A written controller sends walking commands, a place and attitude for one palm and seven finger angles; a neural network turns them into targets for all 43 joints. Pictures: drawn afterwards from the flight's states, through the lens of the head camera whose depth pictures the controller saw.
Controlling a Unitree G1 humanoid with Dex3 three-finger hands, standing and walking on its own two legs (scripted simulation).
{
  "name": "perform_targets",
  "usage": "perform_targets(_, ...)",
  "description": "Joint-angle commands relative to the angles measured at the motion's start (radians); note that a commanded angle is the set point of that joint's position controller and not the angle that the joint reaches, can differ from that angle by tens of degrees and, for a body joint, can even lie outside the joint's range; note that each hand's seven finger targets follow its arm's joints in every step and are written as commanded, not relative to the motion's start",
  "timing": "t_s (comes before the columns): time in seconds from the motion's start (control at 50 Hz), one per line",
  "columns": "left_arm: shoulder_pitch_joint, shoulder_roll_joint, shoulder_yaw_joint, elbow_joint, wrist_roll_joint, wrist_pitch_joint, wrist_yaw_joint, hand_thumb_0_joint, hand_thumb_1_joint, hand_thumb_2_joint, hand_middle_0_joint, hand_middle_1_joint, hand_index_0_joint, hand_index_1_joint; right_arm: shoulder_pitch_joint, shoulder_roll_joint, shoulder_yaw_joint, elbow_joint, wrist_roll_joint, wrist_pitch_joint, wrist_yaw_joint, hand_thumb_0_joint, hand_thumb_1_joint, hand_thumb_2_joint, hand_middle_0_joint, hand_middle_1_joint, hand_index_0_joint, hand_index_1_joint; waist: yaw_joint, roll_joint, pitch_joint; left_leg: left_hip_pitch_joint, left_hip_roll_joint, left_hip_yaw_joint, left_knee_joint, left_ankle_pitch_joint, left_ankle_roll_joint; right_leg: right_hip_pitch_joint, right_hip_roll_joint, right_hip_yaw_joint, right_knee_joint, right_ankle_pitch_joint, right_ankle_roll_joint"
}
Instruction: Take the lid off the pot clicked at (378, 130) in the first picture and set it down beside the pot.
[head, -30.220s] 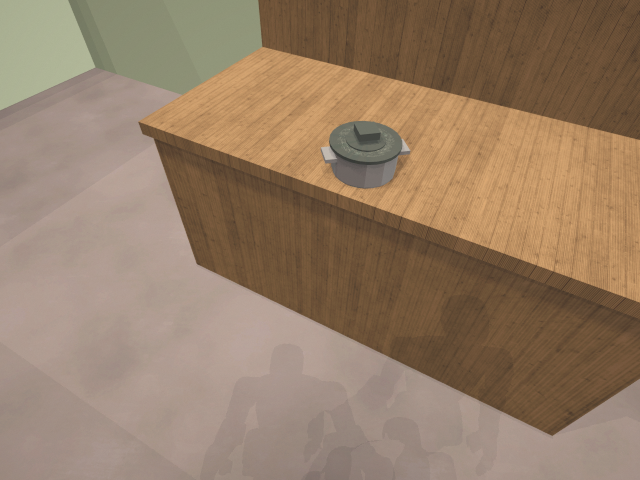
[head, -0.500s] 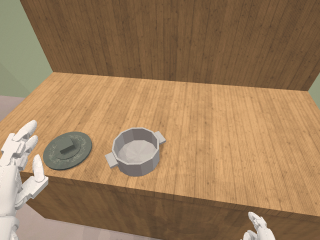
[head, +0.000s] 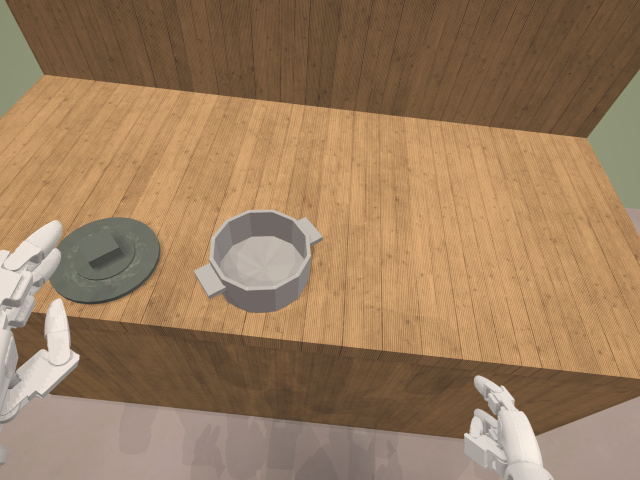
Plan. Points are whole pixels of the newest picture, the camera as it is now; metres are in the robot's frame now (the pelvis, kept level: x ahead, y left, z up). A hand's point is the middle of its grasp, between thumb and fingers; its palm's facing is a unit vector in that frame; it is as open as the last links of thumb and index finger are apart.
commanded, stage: step back with the hand held close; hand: left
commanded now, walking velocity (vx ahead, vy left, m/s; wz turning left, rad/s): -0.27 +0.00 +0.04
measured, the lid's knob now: (100, 248) +0.44 +0.38 -0.06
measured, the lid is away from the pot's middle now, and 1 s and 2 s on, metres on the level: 0.26 0.26 0.26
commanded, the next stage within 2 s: stop stepping back and stand still in 0.80 s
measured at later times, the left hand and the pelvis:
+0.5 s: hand out of the picture +0.11 +0.23 +0.15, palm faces +0.29 -0.87 -0.41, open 7.4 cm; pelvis -0.08 -0.01 -0.01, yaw +2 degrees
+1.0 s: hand out of the picture +0.02 +0.24 +0.15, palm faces +0.30 -0.87 -0.38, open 7.4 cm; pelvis -0.17 +0.00 -0.02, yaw +1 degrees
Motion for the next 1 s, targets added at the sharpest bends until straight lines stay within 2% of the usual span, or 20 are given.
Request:
perform_targets(0.0,0.062,0.202,0.191,-0.357,-0.013,-0.094,0.047,0.000,0.900,0.900,-0.200,-0.300,-0.200,-0.300,-0.075,-0.128,-0.044,-0.176,0.000,-0.060,-0.009,0.000,-0.900,-0.900,0.200,0.300,0.200,0.300,0.030,0.205,-0.252,0.063,0.205,-0.202,-0.127,0.392,0.044,0.074,-0.058,0.011,0.077,0.092,-0.010)
perform_targets(0.06,0.040,0.213,0.198,-0.382,-0.011,-0.090,0.053,0.000,0.900,0.900,-0.200,-0.300,-0.200,-0.300,-0.047,-0.133,-0.050,-0.163,-0.011,-0.081,-0.007,0.000,-0.900,-0.900,0.200,0.300,0.200,0.300,0.025,0.299,-0.230,0.066,0.250,-0.234,-0.167,0.425,0.056,0.020,-0.040,-0.009,0.148,-0.121,-0.005)
perform_targets(0.18,-0.006,0.125,0.131,-0.228,-0.016,-0.069,0.047,0.000,0.900,0.900,-0.200,-0.300,-0.200,-0.300,0.004,-0.136,-0.053,-0.124,-0.011,-0.089,-0.005,0.000,-0.900,-0.900,0.200,0.300,0.200,0.300,0.007,0.157,-0.180,0.118,0.264,-0.216,-0.082,0.515,0.043,-0.012,-0.053,-0.012,0.025,-0.067,-0.003)
perform_targets(0.22,-0.034,0.118,0.118,-0.186,-0.016,-0.062,0.037,0.000,0.900,0.900,-0.200,-0.300,-0.200,-0.300,-0.005,-0.146,-0.050,-0.126,-0.008,-0.081,-0.005,0.000,-0.900,-0.900,0.200,0.300,0.200,0.300,0.007,0.119,-0.160,0.065,0.250,-0.211,-0.076,0.380,0.033,0.020,-0.058,-0.017,-0.021,-0.013,-0.003)
perform_targets(0.32,-0.012,0.145,0.132,-0.205,-0.014,-0.061,0.041,0.000,0.900,0.900,-0.200,-0.300,-0.200,-0.300,-0.037,-0.133,-0.047,-0.183,0.009,-0.066,-0.011,0.000,-0.900,-0.900,0.200,0.300,0.200,0.300,0.003,0.009,-0.118,-0.142,0.140,-0.161,-0.060,-0.287,0.006,-0.014,-0.123,0.052,-0.040,-0.108,-0.050)
perform_targets(0.38,-0.021,0.187,0.141,-0.273,-0.015,-0.077,0.060,0.000,0.900,0.900,-0.200,-0.300,-0.200,-0.300,-0.026,-0.115,-0.042,-0.186,0.002,-0.061,-0.018,0.000,-0.900,-0.900,0.200,0.300,0.200,0.300,-0.009,-0.082,-0.112,-0.081,0.064,-0.111,0.148,-0.267,-0.023,-0.162,-0.243,0.204,-0.183,-0.283,-0.116)
perform_targets(0.42,-0.029,0.192,0.139,-0.310,-0.015,-0.088,0.074,0.000,0.900,0.900,-0.200,-0.300,-0.200,-0.300,-0.021,-0.109,-0.039,-0.170,-0.002,-0.065,-0.017,0.000,-0.900,-0.900,0.200,0.300,0.200,0.300,-0.017,-0.060,-0.142,-0.033,0.041,-0.095,0.235,-0.183,-0.028,-0.178,-0.293,0.215,-0.178,-0.155,-0.137)
perform_targets(0.48,-0.020,0.196,0.153,-0.336,-0.014,-0.108,0.089,0.000,0.900,0.900,-0.200,-0.300,-0.200,-0.300,-0.033,-0.121,-0.037,-0.169,-0.004,-0.072,-0.022,0.000,-0.900,-0.900,0.200,0.300,0.200,0.300,-0.021,0.049,-0.143,-0.073,0.098,-0.193,0.062,-0.164,-0.003,-0.128,-0.208,0.114,-0.046,-0.046,-0.100)
perform_targets(0.54,-0.022,0.193,0.168,-0.328,-0.001,-0.125,0.095,0.000,0.900,0.900,-0.200,-0.300,-0.200,-0.300,-0.052,-0.140,-0.038,-0.184,0.003,-0.098,-0.028,0.000,-0.900,-0.900,0.200,0.300,0.200,0.300,-0.003,0.335,-0.096,-0.315,0.267,-0.366,-0.287,-0.390,0.048,0.008,-0.027,-0.022,0.279,-0.209,-0.023)
perform_targets(0.56,-0.046,0.210,0.176,-0.322,0.010,-0.129,0.100,0.000,0.900,0.900,-0.200,-0.300,-0.200,-0.300,-0.052,-0.127,-0.042,-0.180,0.004,-0.110,-0.029,0.000,-0.900,-0.900,0.200,0.300,0.200,0.300,-0.009,0.385,-0.088,-0.385,0.313,-0.412,-0.377,-0.436,0.068,0.040,0.012,-0.005,0.444,-0.277,-0.015)
perform_targets(0.62,-0.058,0.188,0.192,-0.274,-0.007,-0.140,0.096,0.000,0.900,0.900,-0.200,-0.300,-0.200,-0.300,0.008,-0.118,-0.067,-0.134,-0.008,-0.131,-0.013,0.000,-0.900,-0.900,0.200,0.300,0.200,0.300,-0.007,0.277,-0.123,-0.313,0.322,-0.339,-0.312,-0.276,0.078,-0.024,0.020,0.037,0.576,-0.323,-0.010)
perform_targets(0.7,-0.018,0.152,0.153,-0.278,-0.024,-0.127,0.082,0.000,0.900,0.900,-0.200,-0.300,-0.200,-0.300,0.019,-0.124,-0.071,-0.122,-0.013,-0.137,0.005,0.000,-0.900,-0.900,0.200,0.300,0.200,0.300,0.002,0.209,-0.195,-0.089,0.275,-0.283,-0.230,-0.156,0.034,-0.039,0.007,0.008,0.227,-0.301,-0.011)
perform_targets(0.76,-0.008,0.186,0.149,-0.285,-0.015,-0.134,0.059,0.000,0.900,0.900,-0.200,-0.300,-0.200,-0.300,0.018,-0.123,-0.056,-0.120,-0.016,-0.139,0.012,0.000,-0.900,-0.900,0.200,0.300,0.200,0.300,0.008,0.211,-0.231,-0.071,0.199,-0.214,-0.098,-0.161,-0.013,0.091,0.010,-0.049,-0.050,-0.070,-0.021)
perform_targets(0.82,-0.080,0.230,0.158,-0.295,-0.022,-0.171,0.043,0.000,0.900,0.900,-0.200,-0.300,-0.200,-0.300,0.010,-0.107,-0.046,-0.114,0.000,-0.137,0.006,0.000,-0.900,-0.900,0.200,0.300,0.200,0.300,-0.012,0.006,-0.219,-0.013,0.073,-0.082,0.229,-0.240,-0.061,-0.057,-0.141,-0.010,-0.151,0.024,-0.095)
perform_targets(0.84,-0.059,0.212,0.141,-0.265,-0.027,-0.171,0.033,0.000,0.900,0.900,-0.200,-0.300,-0.200,-0.300,0.036,-0.110,-0.074,-0.110,0.013,-0.126,0.000,0.000,-0.900,-0.900,0.200,0.300,0.200,0.300,-0.028,-0.198,-0.198,0.018,-0.001,-0.045,0.477,-0.213,-0.094,-0.221,-0.281,0.129,-0.182,-0.111,-0.166)
perform_targets(0.86,-0.051,0.240,0.165,-0.254,-0.025,-0.155,0.039,0.000,0.900,0.900,-0.200,-0.300,-0.200,-0.300,0.018,-0.115,-0.087,-0.103,0.013,-0.109,0.003,0.000,-0.900,-0.900,0.200,0.300,0.200,0.300,-0.026,-0.246,-0.194,0.049,-0.019,-0.060,0.710,-0.187,-0.092,-0.314,-0.364,0.195,-0.201,-0.020,-0.214)
perform_targets(0.88,-0.348,-0.036,-0.223,0.535,0.124,0.102,-0.031,0.000,0.900,0.900,-0.200,-0.300,-0.200,-0.300,0.005,-0.224,-0.125,0.097,-0.024,-0.089,0.058,0.000,-0.900,-0.900,0.200,0.300,0.200,0.300,-0.092,-0.102,-0.125,-0.235,0.049,-0.134,0.846,-0.260,-0.068,-0.211,-0.416,0.057,-0.017,0.363,-0.201)
perform_targets(0.9,-0.276,0.286,0.198,-0.420,-0.014,-0.074,0.021,0.000,0.900,0.900,-0.200,-0.300,-0.200,-0.300,-0.038,-0.066,-0.076,-0.181,0.046,-0.078,0.023,0.000,-0.900,-0.900,0.200,0.300,0.200,0.300,-0.017,-0.180,-0.166,-0.050,0.011,-0.136,0.858,-0.243,-0.078,-0.317,-0.351,0.132,-0.084,0.247,-0.210)
perform_targets(0.92,-0.089,0.256,0.237,-0.206,-0.020,-0.092,0.050,0.000,0.900,0.900,-0.200,-0.300,-0.200,-0.300,-0.056,-0.053,-0.032,-0.122,0.012,-0.061,-0.010,0.000,-0.900,-0.900,0.200,0.300,0.200,0.300,-0.042,-0.100,-0.100,-0.141,0.049,-0.140,0.703,-0.222,-0.069,-0.219,-0.322,0.091,-0.041,0.325,-0.193)
perform_targets(0.98,-0.062,0.235,0.186,-0.323,0.006,-0.111,0.067,0.000,0.900,0.900,-0.200,-0.300,-0.200,-0.300,-0.068,-0.070,-0.007,-0.169,0.030,-0.057,-0.018,0.000,-0.900,-0.900,0.200,0.300,0.200,0.300,-0.036,0.023,-0.051,-0.132,0.048,-0.088,0.107,-0.142,-0.035,-0.097,-0.215,0.021,0.143,0.302,-0.095)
